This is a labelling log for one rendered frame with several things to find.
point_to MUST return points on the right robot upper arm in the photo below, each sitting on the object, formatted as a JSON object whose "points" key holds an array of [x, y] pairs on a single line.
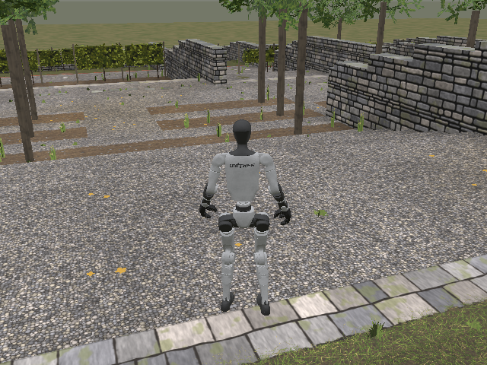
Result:
{"points": [[266, 160]]}

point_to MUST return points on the right robot forearm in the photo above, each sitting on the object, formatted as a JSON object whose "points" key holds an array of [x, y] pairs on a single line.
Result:
{"points": [[280, 199]]}

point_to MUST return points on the robot left hand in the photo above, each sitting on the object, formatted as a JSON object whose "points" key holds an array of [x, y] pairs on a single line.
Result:
{"points": [[210, 208]]}

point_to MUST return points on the left robot shin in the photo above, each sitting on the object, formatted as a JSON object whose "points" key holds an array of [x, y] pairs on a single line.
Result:
{"points": [[226, 277]]}

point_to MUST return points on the right robot foot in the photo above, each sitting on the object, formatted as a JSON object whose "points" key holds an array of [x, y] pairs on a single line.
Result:
{"points": [[265, 309]]}

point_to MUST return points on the left robot upper arm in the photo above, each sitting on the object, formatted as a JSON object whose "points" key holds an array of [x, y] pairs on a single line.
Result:
{"points": [[214, 173]]}

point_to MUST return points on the robot right hand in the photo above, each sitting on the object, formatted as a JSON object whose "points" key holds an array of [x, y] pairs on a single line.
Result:
{"points": [[281, 214]]}

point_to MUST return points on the left robot forearm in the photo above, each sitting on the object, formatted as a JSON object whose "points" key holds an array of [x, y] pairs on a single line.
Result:
{"points": [[207, 197]]}

